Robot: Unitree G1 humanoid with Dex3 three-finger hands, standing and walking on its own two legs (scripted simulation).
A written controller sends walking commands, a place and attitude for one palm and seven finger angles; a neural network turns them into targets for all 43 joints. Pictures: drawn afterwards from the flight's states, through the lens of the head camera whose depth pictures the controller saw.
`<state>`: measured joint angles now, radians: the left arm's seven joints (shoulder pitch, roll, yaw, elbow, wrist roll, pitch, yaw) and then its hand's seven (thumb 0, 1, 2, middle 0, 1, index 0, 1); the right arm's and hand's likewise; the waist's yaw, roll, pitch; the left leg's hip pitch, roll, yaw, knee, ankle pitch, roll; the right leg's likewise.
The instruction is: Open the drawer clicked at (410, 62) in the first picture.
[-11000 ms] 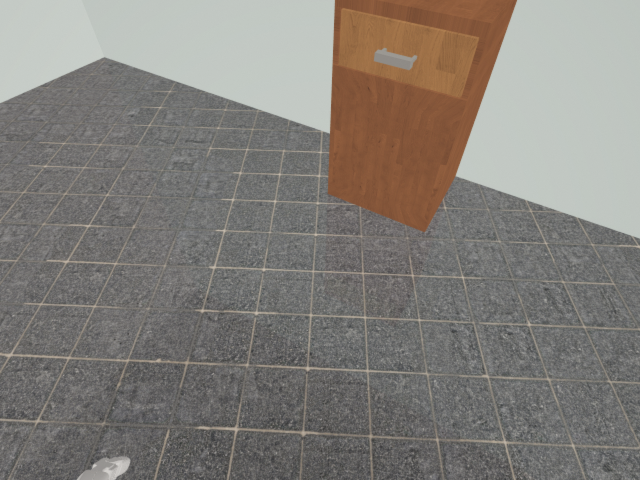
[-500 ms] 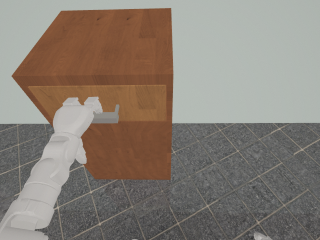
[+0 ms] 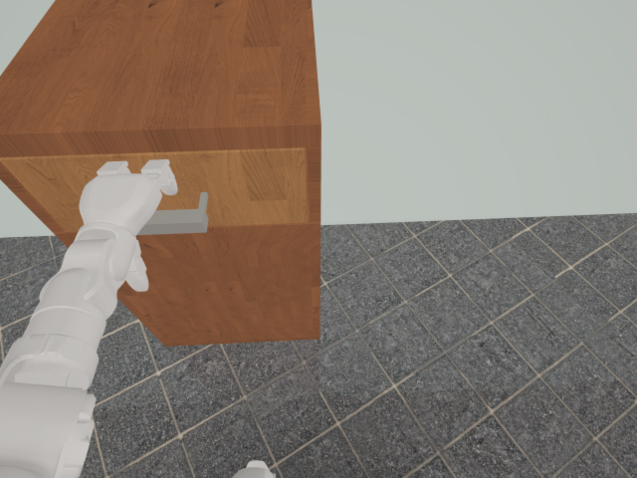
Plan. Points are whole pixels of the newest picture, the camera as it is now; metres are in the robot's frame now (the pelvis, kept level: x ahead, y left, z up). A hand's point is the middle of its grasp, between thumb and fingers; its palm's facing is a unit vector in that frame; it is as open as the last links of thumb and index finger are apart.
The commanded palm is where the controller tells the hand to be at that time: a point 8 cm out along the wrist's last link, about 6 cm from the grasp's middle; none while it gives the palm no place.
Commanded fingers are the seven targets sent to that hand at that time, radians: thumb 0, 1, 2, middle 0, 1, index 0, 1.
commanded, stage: move the hooked fingers above the handle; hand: left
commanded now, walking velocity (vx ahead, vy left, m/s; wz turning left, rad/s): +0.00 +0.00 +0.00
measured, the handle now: (169, 210) +0.51 +0.25 -0.02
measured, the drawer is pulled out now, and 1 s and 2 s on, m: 0.00 0.00 0.00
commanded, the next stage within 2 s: lower the fingers behind the handle in 0.84 s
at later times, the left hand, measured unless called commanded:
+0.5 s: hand (133, 221) +0.45 +0.27 +0.03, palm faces -0.08 -0.01 -1.00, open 13.8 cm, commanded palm +0.44 +0.26 +0.10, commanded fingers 0.00 -0.50 0.30 -0.30 -1.20 -0.30 -1.20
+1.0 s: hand (137, 219) +0.45 +0.26 +0.04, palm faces -0.06 -0.02 -1.00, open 13.8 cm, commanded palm +0.43 +0.26 +0.09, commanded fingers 0.00 -0.50 0.30 -0.30 -1.20 -0.30 -1.20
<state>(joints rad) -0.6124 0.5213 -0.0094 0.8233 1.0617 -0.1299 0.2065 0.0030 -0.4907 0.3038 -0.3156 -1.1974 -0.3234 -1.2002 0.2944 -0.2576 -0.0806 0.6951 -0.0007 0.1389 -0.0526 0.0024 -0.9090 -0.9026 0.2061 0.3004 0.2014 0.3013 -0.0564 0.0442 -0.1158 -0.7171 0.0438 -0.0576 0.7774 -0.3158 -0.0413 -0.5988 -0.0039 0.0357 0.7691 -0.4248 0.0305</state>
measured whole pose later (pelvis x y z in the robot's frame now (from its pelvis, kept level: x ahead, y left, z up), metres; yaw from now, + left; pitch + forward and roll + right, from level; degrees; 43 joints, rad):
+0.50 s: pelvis +0.00 +0.01 +0.00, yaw -1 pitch +16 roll -2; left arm -0.63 0.55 0.03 0.89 1.07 -0.11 0.22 0.00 -0.49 0.30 -0.32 -1.20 -0.32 -1.20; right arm 0.34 -0.24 -0.07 0.71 0.00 0.15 -0.04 0.00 -0.91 -0.90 0.21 0.30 0.20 0.30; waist -0.08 0.05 -0.13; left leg -0.75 0.05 -0.04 0.80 -0.33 -0.03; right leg -0.63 0.00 0.06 0.76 -0.42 0.04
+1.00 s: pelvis +0.00 +0.01 +0.00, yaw -1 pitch +16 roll -2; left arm -0.67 0.54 0.01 0.90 1.07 -0.10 0.23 0.00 -0.49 0.30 -0.32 -1.20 -0.32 -1.20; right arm 0.30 -0.24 -0.06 0.69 0.00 0.15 -0.04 0.00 -0.91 -0.90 0.21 0.30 0.20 0.30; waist -0.08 0.05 -0.13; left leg -0.76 0.05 -0.05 0.80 -0.32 -0.03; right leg -0.63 0.00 0.05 0.77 -0.42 0.04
